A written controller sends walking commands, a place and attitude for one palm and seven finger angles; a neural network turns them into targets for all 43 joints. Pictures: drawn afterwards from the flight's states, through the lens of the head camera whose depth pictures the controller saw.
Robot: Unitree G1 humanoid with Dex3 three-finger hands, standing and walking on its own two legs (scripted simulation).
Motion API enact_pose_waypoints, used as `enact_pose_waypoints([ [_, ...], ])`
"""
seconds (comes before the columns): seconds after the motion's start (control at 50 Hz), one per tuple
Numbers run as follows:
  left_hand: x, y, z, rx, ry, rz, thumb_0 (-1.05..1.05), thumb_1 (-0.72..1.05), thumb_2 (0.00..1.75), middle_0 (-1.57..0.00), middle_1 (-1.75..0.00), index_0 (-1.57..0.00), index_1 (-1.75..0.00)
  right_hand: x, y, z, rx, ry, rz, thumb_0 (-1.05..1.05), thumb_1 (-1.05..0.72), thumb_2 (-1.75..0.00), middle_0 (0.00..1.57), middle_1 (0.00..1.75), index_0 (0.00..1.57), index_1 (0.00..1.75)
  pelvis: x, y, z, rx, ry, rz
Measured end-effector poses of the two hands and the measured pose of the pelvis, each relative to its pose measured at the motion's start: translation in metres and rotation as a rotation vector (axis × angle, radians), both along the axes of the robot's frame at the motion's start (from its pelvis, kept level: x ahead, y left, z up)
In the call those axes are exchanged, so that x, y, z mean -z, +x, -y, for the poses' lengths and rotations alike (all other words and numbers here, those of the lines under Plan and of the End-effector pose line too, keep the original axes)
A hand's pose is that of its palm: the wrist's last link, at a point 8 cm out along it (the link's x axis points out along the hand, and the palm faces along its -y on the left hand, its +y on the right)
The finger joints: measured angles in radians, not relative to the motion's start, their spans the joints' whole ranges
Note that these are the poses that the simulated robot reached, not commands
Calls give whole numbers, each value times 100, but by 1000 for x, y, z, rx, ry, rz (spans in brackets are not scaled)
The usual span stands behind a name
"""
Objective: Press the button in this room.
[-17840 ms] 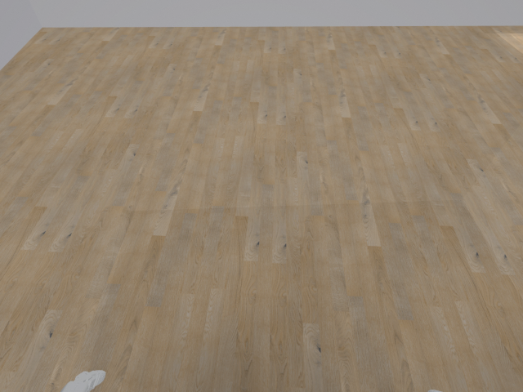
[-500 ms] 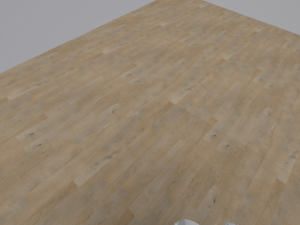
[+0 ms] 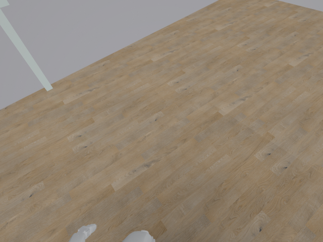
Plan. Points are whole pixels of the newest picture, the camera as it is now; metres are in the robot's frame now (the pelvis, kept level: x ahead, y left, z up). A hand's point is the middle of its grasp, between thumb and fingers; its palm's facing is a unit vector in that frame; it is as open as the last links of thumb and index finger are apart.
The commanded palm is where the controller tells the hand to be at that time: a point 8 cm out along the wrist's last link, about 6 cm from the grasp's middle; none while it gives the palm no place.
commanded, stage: turn or walk to find it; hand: left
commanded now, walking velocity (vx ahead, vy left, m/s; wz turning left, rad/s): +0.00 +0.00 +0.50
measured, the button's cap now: out of the picture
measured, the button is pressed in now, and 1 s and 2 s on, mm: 0 0 0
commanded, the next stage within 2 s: stand and wait in 1.74 s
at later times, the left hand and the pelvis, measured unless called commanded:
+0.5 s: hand out of the picture -0.05 +0.28 -0.18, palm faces +0.32 -0.92 -0.24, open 7.4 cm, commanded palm none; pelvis +0.04 +0.07 +0.00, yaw +15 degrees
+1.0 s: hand (79, 204) +0.25 +0.28 -0.16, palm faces +0.43 -0.88 -0.21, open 7.3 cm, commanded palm none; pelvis +0.25 +0.09 -0.01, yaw +25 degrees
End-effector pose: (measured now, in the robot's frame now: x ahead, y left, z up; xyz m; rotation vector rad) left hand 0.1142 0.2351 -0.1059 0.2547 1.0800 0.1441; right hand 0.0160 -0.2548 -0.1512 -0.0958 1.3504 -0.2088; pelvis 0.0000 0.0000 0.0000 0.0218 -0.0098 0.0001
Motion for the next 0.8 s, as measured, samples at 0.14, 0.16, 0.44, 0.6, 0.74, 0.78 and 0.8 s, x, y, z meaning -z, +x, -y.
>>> enact_pose_waypoints([
  [0.14, 3, -54, -2, -118, -16, -69, 0, 90, 90, -20, -30, -20, -30, -6, 15, 6, -101, -2, -26, 0, -91, -90, 20, 30, 20, 29, -5, -2, 3, -94, 10, 7],
  [0.16, 4, -63, -3, -139, -21, -78, 0, 90, 90, -20, -30, -20, -30, -8, 20, 5, -121, -4, -30, 0, -91, -90, 20, 30, 20, 29, -6, -1, 2, -108, 10, 6],
  [0.44, 42, -199, -71, -431, -94, -369, 0, 90, 90, -20, -30, -20, -30, -33, 181, -97, -431, -52, 245, 0, -91, -90, 20, 29, 20, 29, 8, 27, -62, -248, -15, -7],
  [0.6, 28, -117, -106, -428, -98, -231, 1, 91, 90, -19, -30, -20, -30, -35, 182, -130, -435, -23, 160, 0, -91, -90, 20, 30, 20, 29, -7, 72, -86, -306, -24, 5],
  [0.74, 21, 4, -113, -382, -91, -78, 1, 91, 90, -19, -30, -20, -30, -12, 167, -129, -369, 17, -35, 0, -91, -90, 20, 30, 20, 30, -2, 130, -91, -342, 3, 3],
  [0.78, 21, 41, -112, -361, -85, -47, 0, 91, 90, -19, -30, -20, -30, -4, 168, -124, -349, 24, -90, 0, -91, -90, 21, 30, 20, 30, 3, 151, -90, -351, 10, 2],
  [0.8, 22, 60, -112, -352, -80, -31, 0, 91, 90, -19, -30, -20, -30, 1, 171, -121, -341, 27, -117, 0, -91, -90, 21, 30, 20, 30, 6, 162, -89, -356, 12, 1],
])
